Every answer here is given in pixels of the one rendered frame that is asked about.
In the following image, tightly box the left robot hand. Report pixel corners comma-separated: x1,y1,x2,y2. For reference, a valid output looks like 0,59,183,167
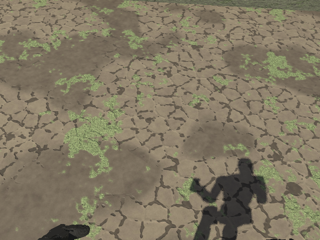
38,224,90,240

